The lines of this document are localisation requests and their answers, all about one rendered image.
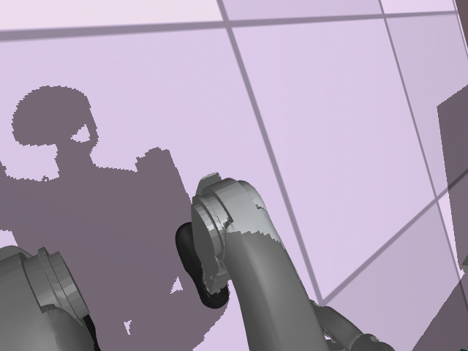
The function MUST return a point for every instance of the right robot arm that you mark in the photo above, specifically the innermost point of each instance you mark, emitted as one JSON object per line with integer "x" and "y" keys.
{"x": 369, "y": 342}

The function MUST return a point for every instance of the left robot foot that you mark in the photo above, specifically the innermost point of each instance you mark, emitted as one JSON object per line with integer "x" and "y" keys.
{"x": 92, "y": 331}

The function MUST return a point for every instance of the right robot hand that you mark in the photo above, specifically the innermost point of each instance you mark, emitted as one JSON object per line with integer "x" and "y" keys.
{"x": 337, "y": 327}

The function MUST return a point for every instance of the right robot foot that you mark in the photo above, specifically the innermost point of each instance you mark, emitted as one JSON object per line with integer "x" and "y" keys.
{"x": 192, "y": 265}

